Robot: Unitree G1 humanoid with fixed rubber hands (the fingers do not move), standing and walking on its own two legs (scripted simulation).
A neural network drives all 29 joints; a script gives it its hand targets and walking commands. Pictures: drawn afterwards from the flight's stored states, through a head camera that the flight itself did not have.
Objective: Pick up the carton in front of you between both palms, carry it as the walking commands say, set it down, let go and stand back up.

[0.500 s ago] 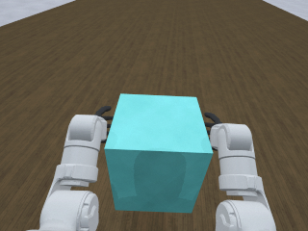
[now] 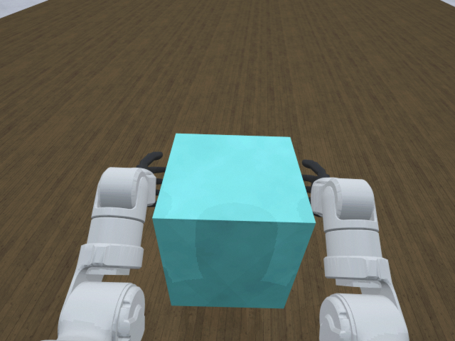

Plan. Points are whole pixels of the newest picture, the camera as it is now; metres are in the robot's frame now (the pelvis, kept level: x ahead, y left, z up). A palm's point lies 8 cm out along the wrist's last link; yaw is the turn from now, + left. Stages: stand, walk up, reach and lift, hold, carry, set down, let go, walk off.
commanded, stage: carry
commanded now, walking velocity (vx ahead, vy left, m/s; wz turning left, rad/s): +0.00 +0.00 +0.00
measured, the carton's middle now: (230, 221) +0.34 +0.00 +0.06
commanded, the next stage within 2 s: none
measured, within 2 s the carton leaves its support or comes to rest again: neither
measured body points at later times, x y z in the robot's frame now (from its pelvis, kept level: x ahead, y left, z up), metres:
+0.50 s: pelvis -0.01 +0.00 +0.00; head -0.04 +0.00 +0.45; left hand +0.35 +0.16 +0.13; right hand +0.35 -0.15 +0.13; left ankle -0.01 +0.09 -0.73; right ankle +0.02 -0.08 -0.73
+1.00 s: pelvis -0.02 +0.00 +0.00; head -0.04 +0.00 +0.45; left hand +0.34 +0.16 +0.13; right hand +0.34 -0.15 +0.13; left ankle -0.01 +0.09 -0.73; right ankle +0.02 -0.08 -0.73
